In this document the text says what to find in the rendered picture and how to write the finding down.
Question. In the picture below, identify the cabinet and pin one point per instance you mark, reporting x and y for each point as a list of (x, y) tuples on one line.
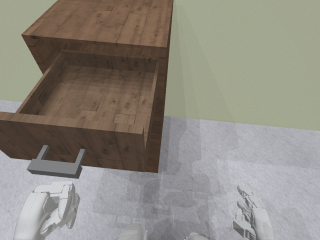
[(139, 28)]

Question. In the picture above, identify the drawer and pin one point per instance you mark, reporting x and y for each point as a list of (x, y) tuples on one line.
[(103, 103)]

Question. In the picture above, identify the left robot thigh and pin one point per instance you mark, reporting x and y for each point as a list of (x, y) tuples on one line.
[(133, 232)]

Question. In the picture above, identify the left robot shin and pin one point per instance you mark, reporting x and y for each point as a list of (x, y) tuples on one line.
[(136, 223)]

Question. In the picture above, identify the robot right hand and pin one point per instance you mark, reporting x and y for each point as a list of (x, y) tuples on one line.
[(257, 224)]

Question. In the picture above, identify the handle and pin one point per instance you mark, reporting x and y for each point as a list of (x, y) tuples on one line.
[(39, 166)]

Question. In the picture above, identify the robot left hand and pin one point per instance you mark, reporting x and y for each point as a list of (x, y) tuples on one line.
[(57, 200)]

